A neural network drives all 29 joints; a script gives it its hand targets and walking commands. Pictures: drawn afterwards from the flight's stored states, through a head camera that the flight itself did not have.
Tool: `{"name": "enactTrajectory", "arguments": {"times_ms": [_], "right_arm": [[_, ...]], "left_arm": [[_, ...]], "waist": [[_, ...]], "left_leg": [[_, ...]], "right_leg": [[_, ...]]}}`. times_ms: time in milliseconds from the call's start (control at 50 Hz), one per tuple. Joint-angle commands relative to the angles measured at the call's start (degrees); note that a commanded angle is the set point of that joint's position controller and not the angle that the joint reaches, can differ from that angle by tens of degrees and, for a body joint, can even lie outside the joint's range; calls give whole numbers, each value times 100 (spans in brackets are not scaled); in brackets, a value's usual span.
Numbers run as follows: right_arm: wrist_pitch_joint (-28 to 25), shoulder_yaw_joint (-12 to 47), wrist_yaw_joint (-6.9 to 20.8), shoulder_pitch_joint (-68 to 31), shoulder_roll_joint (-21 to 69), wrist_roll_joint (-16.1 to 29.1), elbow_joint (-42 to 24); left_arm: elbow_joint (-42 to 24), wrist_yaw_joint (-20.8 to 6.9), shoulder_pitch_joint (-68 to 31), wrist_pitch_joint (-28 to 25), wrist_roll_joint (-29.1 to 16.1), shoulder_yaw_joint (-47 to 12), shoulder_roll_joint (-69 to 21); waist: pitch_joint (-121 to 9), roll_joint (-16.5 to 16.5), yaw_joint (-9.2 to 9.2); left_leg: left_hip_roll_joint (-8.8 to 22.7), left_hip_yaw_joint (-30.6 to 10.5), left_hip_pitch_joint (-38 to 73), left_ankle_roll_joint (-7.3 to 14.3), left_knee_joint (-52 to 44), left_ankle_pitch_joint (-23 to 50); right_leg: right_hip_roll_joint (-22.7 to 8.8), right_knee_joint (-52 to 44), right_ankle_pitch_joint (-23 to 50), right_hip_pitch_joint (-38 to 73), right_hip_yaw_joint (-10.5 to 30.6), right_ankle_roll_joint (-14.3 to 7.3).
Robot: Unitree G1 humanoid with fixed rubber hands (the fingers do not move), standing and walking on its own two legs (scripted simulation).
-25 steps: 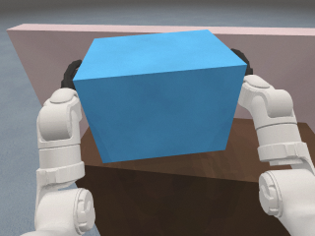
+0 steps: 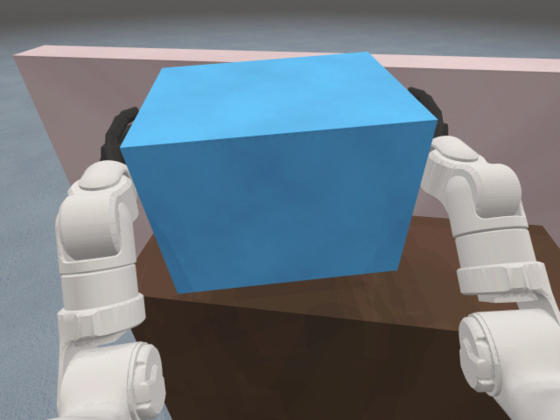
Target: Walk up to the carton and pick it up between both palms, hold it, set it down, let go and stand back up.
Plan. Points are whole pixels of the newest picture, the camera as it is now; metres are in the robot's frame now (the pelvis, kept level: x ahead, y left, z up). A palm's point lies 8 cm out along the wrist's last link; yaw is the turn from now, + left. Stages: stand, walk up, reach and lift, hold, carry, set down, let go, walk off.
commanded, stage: hold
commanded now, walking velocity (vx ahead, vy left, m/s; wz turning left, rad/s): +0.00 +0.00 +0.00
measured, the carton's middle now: (277, 167) +0.37 +0.00 +0.24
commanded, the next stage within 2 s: none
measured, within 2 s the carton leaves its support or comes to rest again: neither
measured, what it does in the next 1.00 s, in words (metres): stands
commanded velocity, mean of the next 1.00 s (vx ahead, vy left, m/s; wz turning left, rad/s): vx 0.00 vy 0.00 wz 0.00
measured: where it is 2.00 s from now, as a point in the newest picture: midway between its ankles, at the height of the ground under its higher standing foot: outside the picture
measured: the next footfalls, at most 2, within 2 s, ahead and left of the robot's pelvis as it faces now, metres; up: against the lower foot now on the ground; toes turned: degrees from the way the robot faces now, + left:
none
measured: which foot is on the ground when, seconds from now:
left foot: down 0.00-1.00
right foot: down 0.00-1.00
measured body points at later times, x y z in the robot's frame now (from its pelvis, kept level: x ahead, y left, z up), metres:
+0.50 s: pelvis +0.00 +0.01 +0.00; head -0.07 +0.01 +0.44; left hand +0.37 +0.18 +0.27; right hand +0.37 -0.20 +0.28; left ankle +0.03 +0.09 -0.75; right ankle +0.00 -0.08 -0.75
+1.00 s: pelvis +0.00 +0.00 +0.00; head -0.07 +0.01 +0.44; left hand +0.35 +0.19 +0.26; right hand +0.36 -0.19 +0.27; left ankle +0.03 +0.09 -0.75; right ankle +0.00 -0.08 -0.75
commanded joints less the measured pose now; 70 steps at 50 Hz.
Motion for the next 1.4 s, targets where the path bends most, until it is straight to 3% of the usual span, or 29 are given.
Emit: {"name": "enactTrajectory", "arguments": {"times_ms": [0,60,100,160,200,260,280,340,400,420,480,500,520,600,660,780,800,840,860,880,940,960,980,1000,1020,1080,1140,1240,1380], "right_arm": [[-349,1439,469,-4775,2217,714,-1595],[-342,1409,517,-4928,2221,692,-1323],[-410,1333,566,-4938,2267,614,-1312],[-483,1510,554,-5052,2352,740,-1708],[-471,1549,515,-5130,2319,761,-1779],[-403,1328,555,-5362,2330,648,-1115],[-418,1332,597,-5173,2296,599,-1051],[-514,1385,626,-5273,2304,694,-1571],[-459,1317,618,-5149,2219,618,-1180],[-451,1388,639,-5193,2290,706,-1168],[-496,1519,650,-5176,2379,823,-1479],[-485,1443,645,-5094,2245,750,-1468],[-483,1452,633,-5094,2189,782,-1519],[-448,1697,586,-5126,2405,838,-1663],[-462,1639,549,-5004,2366,900,-1861],[-418,1617,488,-4624,2312,843,-1716],[-425,1574,468,-4587,2310,764,-1760],[-449,1529,480,-4903,2329,742,-1701],[-485,1651,483,-4938,2375,781,-1763],[-503,1741,476,-5133,2465,924,-2101],[-488,1745,463,-4941,2519,850,-2238],[-487,1632,430,-4879,2465,817,-2220],[-325,1665,340,-4944,2783,608,-1141],[-419,1544,295,-4920,2937,730,-1116],[-471,1578,303,-5073,3108,720,-1013],[-553,1779,304,-5393,3286,918,-1277],[-544,1833,232,-5287,3033,1044,-1403],[-571,1693,302,-5096,2723,1004,-1196],[-581,1704,461,-5067,2556,1063,-1401]], "left_arm": [[-1473,-1021,-4896,-619,-1385,-2275,-2163],[-1112,-1035,-5026,-628,-1362,-2070,-2092],[-986,-1031,-4996,-660,-1252,-2074,-2197],[-1475,-941,-5132,-734,-1505,-2441,-2434],[-1459,-952,-5124,-784,-1580,-2514,-2364],[-814,-977,-5402,-760,-1406,-2132,-2153],[-737,-967,-5290,-734,-1440,-2224,-2210],[-1348,-870,-5343,-792,-1648,-2520,-2548],[-1110,-949,-5130,-753,-1414,-2226,-2320],[-1189,-927,-5254,-722,-1350,-2322,-2386],[-1534,-865,-5308,-734,-1569,-2580,-2479],[-1323,-898,-5049,-735,-1473,-2342,-2344],[-1376,-920,-4961,-704,-1448,-2286,-2271],[-1409,-966,-5059,-709,-1484,-2339,-2352],[-1473,-996,-4833,-695,-1421,-2171,-2242],[-1662,-1016,-4813,-648,-1412,-2343,-2246],[-1445,-1040,-4651,-622,-1351,-2202,-2255],[-1332,-1056,-4828,-655,-1351,-2239,-2264],[-1389,-1026,-4827,-675,-1401,-2336,-2345],[-1737,-970,-5075,-695,-1509,-2540,-2448],[-2003,-953,-5095,-843,-1595,-2561,-2391],[-1833,-970,-4892,-805,-1517,-2498,-2354],[65,-1224,-5438,-739,-1302,-1896,-1483],[134,-1339,-5220,-909,-1389,-1970,-2087],[-17,-1315,-5456,-1066,-1393,-2016,-2128],[-376,-1161,-5708,-1242,-1642,-2252,-2440],[-497,-1093,-5482,-1209,-1633,-2261,-2429],[-634,-1018,-5342,-1143,-1583,-2289,-2492],[-1296,-861,-5378,-1015,-1676,-2503,-2562]], "waist": [[-2132,243,-78],[-1963,83,41],[-1992,240,34],[-2855,331,-114],[-2819,155,-117],[-1963,-16,35],[-1828,192,-5],[-2917,409,-136],[-2420,240,-34],[-2440,409,-9],[-2544,250,-81],[-2505,91,20],[-2463,198,71],[-2647,-9,34],[-2645,-93,169],[-2246,225,-40],[-2143,34,-21],[-2211,121,35],[-2307,68,10],[-2683,255,23],[-2829,77,-91],[-2836,196,-103],[-1823,-616,-129],[-1896,-234,-98],[-2138,-86,22],[-2854,212,82],[-2822,323,78],[-2449,325,49],[-2643,398,12]], "left_leg": [[340,-136,561,-152,-83,902],[307,-101,242,-154,-188,565],[331,-118,158,-131,-222,380],[350,-160,748,-197,-15,1362],[330,-184,851,-222,67,1423],[338,-171,175,-114,-154,80],[368,-146,27,-90,-189,84],[418,-260,601,-208,-66,864],[411,-310,693,-273,-117,952],[422,-280,576,-252,-120,890],[509,-316,698,-263,-99,1267],[428,-217,760,-229,-44,1270],[427,-275,650,-253,-62,1246],[386,-254,651,-159,-75,1323],[318,-169,636,-107,-84,1606],[274,-146,847,-222,39,1539],[301,-153,737,-160,-6,1454],[289,-104,521,-121,-75,1054],[344,-141,491,-102,-104,1066],[298,-144,617,-104,-60,1188],[282,-115,729,-124,85,1609],[275,-107,751,-131,91,1579],[183,-67,615,137,91,401],[243,-76,434,110,-87,-54],[148,30,170,89,-56,-125],[284,-69,400,129,-9,365],[385,-179,737,49,48,904],[467,-182,946,-111,28,1035],[552,-225,1313,-257,116,1586]], "right_leg": [[-431,100,1078,747,291,161],[-420,113,736,797,236,199],[-437,164,625,806,279,195],[-367,186,1382,781,327,158],[-337,170,1404,825,318,156],[-427,152,414,558,282,117],[-484,144,403,561,275,156],[-371,209,1025,748,327,128],[-347,120,998,651,290,97],[-360,125,908,629,338,83],[-363,166,1175,792,339,81],[-386,133,1254,880,357,90],[-414,135,1246,917,358,88],[-432,191,1497,928,383,127],[-415,218,1817,1185,362,209],[-443,117,1642,829,376,129],[-431,115,1653,829,381,176],[-452,133,1247,913,348,182],[-468,118,1339,860,386,157],[-444,182,1355,897,359,150],[-406,269,1887,1036,346,206],[-376,246,1813,1069,363,217],[-891,-81,1129,-104,580,506],[-762,-72,288,-358,484,529],[-655,-8,-3,-118,449,455],[-505,217,777,409,500,271],[-491,248,1340,502,515,169],[-407,121,984,270,487,76],[-350,98,1182,300,539,8]]}}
